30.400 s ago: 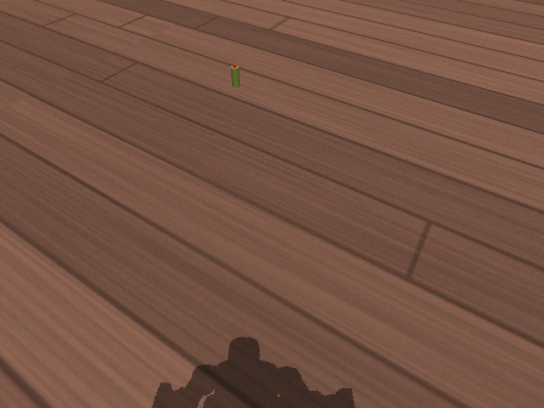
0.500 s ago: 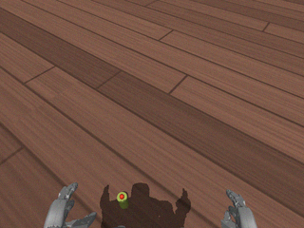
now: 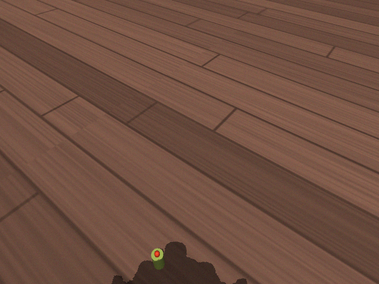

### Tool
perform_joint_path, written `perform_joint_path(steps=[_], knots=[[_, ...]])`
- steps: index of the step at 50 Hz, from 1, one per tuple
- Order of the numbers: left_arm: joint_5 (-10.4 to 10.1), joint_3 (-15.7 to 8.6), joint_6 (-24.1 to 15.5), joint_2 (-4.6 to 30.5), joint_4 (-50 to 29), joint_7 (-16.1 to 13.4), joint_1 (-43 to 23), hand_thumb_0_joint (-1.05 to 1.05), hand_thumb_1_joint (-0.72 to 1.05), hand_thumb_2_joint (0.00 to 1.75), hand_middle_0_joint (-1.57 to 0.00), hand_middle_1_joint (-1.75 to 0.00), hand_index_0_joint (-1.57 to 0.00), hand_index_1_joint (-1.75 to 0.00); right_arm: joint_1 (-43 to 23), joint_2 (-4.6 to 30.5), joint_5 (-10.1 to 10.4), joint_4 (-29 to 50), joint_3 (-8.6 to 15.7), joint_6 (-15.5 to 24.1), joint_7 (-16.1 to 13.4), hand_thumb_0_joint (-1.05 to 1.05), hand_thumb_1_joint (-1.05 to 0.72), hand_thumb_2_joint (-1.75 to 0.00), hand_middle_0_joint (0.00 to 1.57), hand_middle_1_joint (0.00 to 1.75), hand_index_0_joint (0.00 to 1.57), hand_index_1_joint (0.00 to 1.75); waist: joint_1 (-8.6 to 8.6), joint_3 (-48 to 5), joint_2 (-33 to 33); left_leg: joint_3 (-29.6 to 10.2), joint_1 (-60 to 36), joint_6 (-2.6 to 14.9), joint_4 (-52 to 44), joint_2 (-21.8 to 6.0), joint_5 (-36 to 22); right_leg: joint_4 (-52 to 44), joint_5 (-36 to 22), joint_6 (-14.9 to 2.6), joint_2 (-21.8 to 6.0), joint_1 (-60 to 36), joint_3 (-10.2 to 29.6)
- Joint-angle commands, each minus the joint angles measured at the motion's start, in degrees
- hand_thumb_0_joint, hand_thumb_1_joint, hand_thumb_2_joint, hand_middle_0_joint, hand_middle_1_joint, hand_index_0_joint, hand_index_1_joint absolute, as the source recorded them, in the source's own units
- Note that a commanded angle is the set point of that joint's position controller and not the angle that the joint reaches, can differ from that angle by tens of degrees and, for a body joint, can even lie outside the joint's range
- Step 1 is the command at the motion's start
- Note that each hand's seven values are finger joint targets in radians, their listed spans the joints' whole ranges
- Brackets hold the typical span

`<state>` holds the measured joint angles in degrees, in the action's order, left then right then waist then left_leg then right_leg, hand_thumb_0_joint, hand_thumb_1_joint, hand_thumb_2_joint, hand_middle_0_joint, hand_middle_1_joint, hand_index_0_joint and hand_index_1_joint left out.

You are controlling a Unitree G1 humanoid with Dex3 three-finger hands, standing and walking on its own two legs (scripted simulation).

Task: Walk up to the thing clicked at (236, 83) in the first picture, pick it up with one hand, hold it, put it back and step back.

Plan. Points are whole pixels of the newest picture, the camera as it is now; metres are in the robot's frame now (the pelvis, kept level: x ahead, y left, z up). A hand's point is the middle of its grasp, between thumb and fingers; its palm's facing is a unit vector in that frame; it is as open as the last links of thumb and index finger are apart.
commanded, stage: stand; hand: left
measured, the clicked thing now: (158, 258) +0.37 +0.14 -0.69
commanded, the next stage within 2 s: step back in 1.64 s
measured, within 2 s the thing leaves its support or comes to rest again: neither
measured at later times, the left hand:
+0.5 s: hand out of the picture +0.03 +0.23 -0.15, palm faces -0.02 -0.94 -0.35, open 7.4 cm
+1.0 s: hand out of the picture +0.08 +0.23 -0.15, palm faces -0.04 -0.94 -0.34, open 7.4 cm
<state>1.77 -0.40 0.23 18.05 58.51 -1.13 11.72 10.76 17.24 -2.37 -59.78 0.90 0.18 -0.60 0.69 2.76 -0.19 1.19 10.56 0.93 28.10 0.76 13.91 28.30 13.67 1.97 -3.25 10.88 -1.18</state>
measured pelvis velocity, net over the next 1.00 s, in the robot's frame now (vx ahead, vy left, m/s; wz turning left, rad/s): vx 0.00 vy -0.02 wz -0.02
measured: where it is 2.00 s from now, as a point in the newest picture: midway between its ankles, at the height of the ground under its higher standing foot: outside the picture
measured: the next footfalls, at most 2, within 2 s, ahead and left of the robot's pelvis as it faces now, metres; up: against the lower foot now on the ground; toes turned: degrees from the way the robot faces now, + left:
none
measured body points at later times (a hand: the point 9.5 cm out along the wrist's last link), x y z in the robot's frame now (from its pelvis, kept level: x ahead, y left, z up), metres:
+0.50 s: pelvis -0.02 -0.01 +0.01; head -0.02 -0.02 +0.46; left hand +0.03 +0.28 -0.13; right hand +0.04 -0.30 -0.14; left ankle +0.02 +0.11 -0.74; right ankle +0.02 -0.14 -0.74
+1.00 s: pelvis +0.00 -0.02 +0.01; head +0.00 -0.02 +0.46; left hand +0.08 +0.27 -0.12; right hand +0.05 -0.31 -0.13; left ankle +0.02 +0.11 -0.74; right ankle +0.02 -0.14 -0.74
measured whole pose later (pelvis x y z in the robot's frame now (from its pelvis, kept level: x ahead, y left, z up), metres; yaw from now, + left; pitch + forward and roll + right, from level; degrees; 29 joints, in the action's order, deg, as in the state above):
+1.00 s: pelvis +0.00 -0.02 +0.01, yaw -1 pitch -3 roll +0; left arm 1.0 -0.2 -0.6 18.3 66.2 -0.1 6.1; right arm 7.5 18.9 -1.2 -66.5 0.2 0.5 0.0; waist -0.4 3.1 0.6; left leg 1.7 6.2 -0.6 18.7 -0.8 9.2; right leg 20.3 9.5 0.7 -1.5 7.6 -0.8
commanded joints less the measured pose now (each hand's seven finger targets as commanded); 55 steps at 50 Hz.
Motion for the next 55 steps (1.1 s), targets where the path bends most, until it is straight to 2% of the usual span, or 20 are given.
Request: perform_joint_path(steps=[1,6,8,12,14,17,18,19,24,25,29,30,33,35,37,39,46,49,50,55], knots=[[-0.17,-2.01,-1.52,10.60,-1.13,-0.65,-3.38,0.00,0.90,0.90,-0.20,-0.30,-0.20,-0.30,-3.41,12.21,0.60,2.25,2.68,1.23,-0.74,0.00,-0.90,-0.90,0.20,0.30,0.20,0.30,0.00,0.64,1.86,-8.23,2.29,0.68,-12.16,-6.36,1.80,-7.50,-0.79,-2.61,-2.82,-1.51,3.77],[-0.07,-1.90,-1.68,10.86,1.52,-0.48,-3.21,0.00,0.90,0.90,-0.20,-0.30,-0.20,-0.30,-4.15,12.02,0.70,0.75,2.64,1.24,-0.58,0.00,-0.90,-0.90,0.20,0.30,0.20,0.30,0.07,-0.26,1.14,-8.27,0.73,0.56,-13.48,-6.63,2.32,-8.76,-1.04,-2.51,-3.14,-2.00,3.71],[-0.13,-1.73,-1.83,10.70,2.20,-0.48,-3.68,0.00,0.90,0.90,-0.20,-0.30,-0.20,-0.30,-4.00,11.72,0.86,0.04,2.53,1.31,-0.53,0.00,-0.90,-0.90,0.20,0.30,0.20,0.30,-0.17,-0.67,0.13,-7.61,-0.79,0.46,-13.02,-6.49,-0.10,-9.87,-1.35,-2.51,-3.74,-1.90,4.41],[-0.13,-1.79,-1.80,11.55,3.19,-0.36,-4.10,0.00,0.90,0.90,-0.20,-0.30,-0.20,-0.30,-4.07,11.79,0.89,-0.88,2.45,1.09,-0.30,0.00,-0.90,-0.90,0.20,0.30,0.20,0.30,-0.36,0.95,-0.04,-7.58,0.26,0.20,-13.98,-6.25,3.08,-11.01,1.81,-2.25,-3.36,-0.52,4.45],[-0.22,-1.70,-1.89,11.20,3.65,-0.37,-3.64,0.00,0.90,0.90,-0.20,-0.30,-0.20,-0.30,-4.99,11.92,0.91,-0.99,2.43,1.07,-0.25,0.00,-0.90,-0.90,0.20,0.30,0.20,0.30,0.07,-0.18,-0.03,-7.23,-1.24,0.42,-13.10,-6.40,1.24,-11.43,0.55,-2.39,-3.83,-0.98,4.87],[-0.21,-1.80,-1.73,11.89,4.18,-0.38,-4.22,0.00,0.90,0.90,-0.20,-0.30,-0.20,-0.30,-4.54,11.76,0.97,-1.63,2.27,0.75,-0.14,0.00,-0.90,-0.90,0.20,0.30,0.20,0.30,-0.25,1.61,-1.15,-7.11,0.09,0.16,-13.49,-6.08,4.45,-12.58,5.24,-2.32,-3.53,0.80,5.29],[-0.17,-1.70,-1.80,11.79,4.16,-0.38,-4.01,0.00,0.90,0.90,-0.20,-0.30,-0.20,-0.30,-4.94,11.89,0.95,-1.50,2.38,0.73,-0.04,0.00,-0.90,-0.90,0.20,0.30,0.20,0.30,-0.16,1.16,-1.40,-6.68,-0.74,0.30,-12.84,-5.96,3.19,-13.16,5.96,-2.40,-3.90,1.00,5.79],[-0.33,-1.83,-1.88,12.23,4.05,-0.35,-4.50,0.00,0.90,0.90,-0.20,-0.30,-0.20,-0.30,-3.97,12.00,1.06,-1.73,2.34,0.77,-0.02,0.00,-0.90,-0.90,0.20,0.30,0.20,0.30,-0.69,0.49,-0.93,-6.51,-1.44,0.40,-12.57,-6.02,2.32,-13.50,4.79,-2.57,-4.27,1.07,6.34],[-0.55,-1.70,-2.03,12.18,4.40,-0.25,-4.54,0.00,0.90,0.90,-0.20,-0.30,-0.20,-0.30,-4.55,12.39,1.14,-2.23,2.19,0.98,0.03,0.00,-0.90,-0.90,0.20,0.30,0.20,0.30,-0.34,-0.55,-0.37,-6.28,-2.26,0.36,-12.30,-6.53,0.23,-13.21,2.73,-2.76,-4.37,-0.02,6.49],[-0.57,-1.84,-1.99,12.60,4.44,-0.23,-5.19,0.00,0.90,0.90,-0.20,-0.30,-0.20,-0.30,-4.23,11.96,1.13,-2.46,2.00,0.87,0.06,0.00,-0.90,-0.90,0.20,0.30,0.20,0.30,-0.59,0.62,-0.76,-6.28,-0.66,0.35,-12.79,-6.34,1.51,-13.23,3.77,-2.57,-4.11,0.21,6.46],[-0.64,-1.88,-1.93,12.64,4.35,-0.09,-5.42,0.00,0.90,0.90,-0.20,-0.30,-0.20,-0.30,-4.26,12.11,1.17,-2.58,1.80,0.99,0.09,0.00,-0.90,-0.90,0.20,0.30,0.20,0.30,-0.44,-0.65,-0.29,-5.91,-1.57,0.27,-12.60,-6.51,0.01,-13.23,2.80,-2.71,-4.33,-0.28,6.73],[-0.61,-1.81,-1.88,12.58,4.39,-0.11,-5.33,0.00,0.90,0.90,-0.20,-0.30,-0.20,-0.30,-4.28,12.41,1.26,-2.66,1.86,0.96,0.08,0.00,-0.90,-0.90,0.20,0.30,0.20,0.30,-0.48,0.16,-1.00,-6.10,-1.36,0.18,-12.65,-6.46,0.48,-13.49,4.26,-2.68,-4.15,0.42,6.63],[-0.69,-1.76,-1.92,12.44,4.42,-0.06,-5.86,0.00,0.90,0.90,-0.20,-0.30,-0.20,-0.30,-4.08,12.43,1.28,-2.77,1.80,0.99,0.09,0.00,-0.90,-0.90,0.20,0.30,0.20,0.30,-0.66,-0.96,-1.16,-5.84,-2.00,0.35,-12.37,-6.84,-1.34,-13.37,2.19,-2.85,-4.46,-0.63,6.88],[-0.76,-1.89,-1.93,12.54,4.34,0.06,-6.12,0.00,0.90,0.90,-0.20,-0.30,-0.20,-0.30,-3.87,12.50,1.18,-3.10,1.61,1.03,0.06,0.00,-0.90,-0.90,0.20,0.30,0.20,0.30,-0.65,-0.63,0.29,-5.83,-1.03,0.28,-12.70,-6.79,-0.14,-13.11,1.28,-2.74,-4.09,-1.21,6.60],[-0.87,-1.85,-1.99,12.48,4.43,0.07,-6.10,0.00,0.90,0.90,-0.20,-0.30,-0.20,-0.30,-4.91,12.80,1.29,-2.89,1.71,1.22,0.00,0.00,-0.90,-0.90,0.20,0.30,0.20,0.30,-0.40,-2.41,0.01,-5.77,-2.84,0.23,-12.58,-7.33,-3.91,-12.43,-2.33,-2.87,-4.36,-2.39,6.37],[-0.87,-1.77,-1.87,12.23,4.48,0.08,-6.34,0.00,0.90,0.90,-0.20,-0.30,-0.20,-0.30,-4.59,12.83,1.38,-3.23,1.59,1.13,0.00,0.00,-0.90,-0.90,0.20,0.30,0.20,0.30,-0.41,-0.63,-0.43,-5.81,-1.49,0.14,-13.17,-7.19,-2.68,-12.69,-0.59,-2.73,-3.83,-1.95,6.02],[-0.87,-1.89,-1.95,12.03,4.49,0.16,-7.24,0.00,0.90,0.90,-0.20,-0.30,-0.20,-0.30,-5.08,13.11,1.42,-3.30,1.51,1.43,-0.21,0.00,-0.90,-0.90,0.20,0.30,0.20,0.30,-0.66,-3.22,0.46,-5.39,-3.64,0.03,-13.06,-7.86,-6.74,-11.95,-7.82,-2.75,-4.27,-4.36,5.85],[-1.00,-1.84,-1.90,12.06,4.72,0.21,-7.28,0.00,0.90,0.90,-0.20,-0.30,-0.20,-0.30,-5.02,13.07,1.48,-3.55,1.46,1.41,-0.19,0.00,-0.90,-0.90,0.20,0.30,0.20,0.30,-0.66,-2.60,-0.08,-5.39,-4.22,-0.10,-13.47,-7.94,-7.91,-12.32,-7.53,-2.63,-4.10,-4.03,5.70],[-1.05,-1.82,-1.89,12.09,4.59,0.30,-7.16,0.00,0.90,0.90,-0.20,-0.30,-0.20,-0.30,-4.69,13.23,1.40,-3.79,1.44,1.48,-0.24,0.00,-0.90,-0.90,0.20,0.30,0.20,0.30,-0.55,-2.05,-0.22,-5.32,-3.74,-0.33,-13.79,-7.83,-6.49,-12.57,-6.58,-2.47,-3.97,-3.42,5.76],[-0.99,-2.02,-1.98,12.42,4.23,0.17,-7.84,0.00,0.90,0.90,-0.20,-0.30,-0.20,-0.30,-5.87,13.58,1.38,-3.44,1.68,1.58,-0.32,0.00,-0.90,-0.90,0.20,0.30,0.20,0.30,-0.62,-4.43,-0.04,-4.90,-6.17,-0.33,-12.90,-8.31,-10.79,-12.00,-11.54,-2.60,-4.39,-4.71,5.67]])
